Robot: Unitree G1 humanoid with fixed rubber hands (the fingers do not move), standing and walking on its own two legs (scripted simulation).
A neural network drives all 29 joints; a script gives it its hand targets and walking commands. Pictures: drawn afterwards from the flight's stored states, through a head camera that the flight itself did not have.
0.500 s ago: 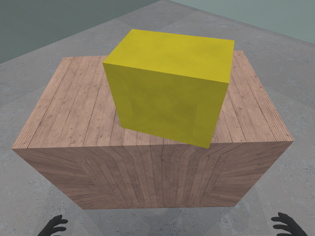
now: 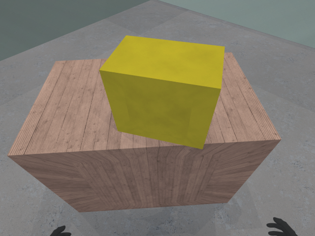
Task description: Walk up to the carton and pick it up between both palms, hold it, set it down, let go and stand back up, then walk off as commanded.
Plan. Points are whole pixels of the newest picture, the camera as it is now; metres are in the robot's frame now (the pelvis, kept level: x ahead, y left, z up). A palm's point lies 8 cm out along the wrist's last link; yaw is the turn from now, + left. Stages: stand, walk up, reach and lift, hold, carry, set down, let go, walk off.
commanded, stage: walk up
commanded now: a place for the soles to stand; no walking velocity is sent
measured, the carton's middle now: (165, 93) +0.52 +0.01 +0.06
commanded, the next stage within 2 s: none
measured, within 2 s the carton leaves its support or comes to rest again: neither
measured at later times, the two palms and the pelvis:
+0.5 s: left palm out of the picture +0.05 +0.36 -0.12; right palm out of the picture +0.09 -0.29 -0.10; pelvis +0.03 +0.04 -0.01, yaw +2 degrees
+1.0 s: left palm (63, 186) +0.27 +0.31 -0.09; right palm (268, 203) +0.23 -0.29 -0.11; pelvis +0.13 +0.02 +0.00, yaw +1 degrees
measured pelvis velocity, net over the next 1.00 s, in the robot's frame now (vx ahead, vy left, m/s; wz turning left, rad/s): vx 0.13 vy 0.02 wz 0.01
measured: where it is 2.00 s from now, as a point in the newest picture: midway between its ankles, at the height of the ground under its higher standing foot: outside the picture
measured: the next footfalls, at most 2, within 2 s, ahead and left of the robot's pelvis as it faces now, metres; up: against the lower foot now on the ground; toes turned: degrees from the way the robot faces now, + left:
left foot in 0.42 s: +0.11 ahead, +0.16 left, +0.00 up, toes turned +8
right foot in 0.76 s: +0.22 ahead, -0.09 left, +0.00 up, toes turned +17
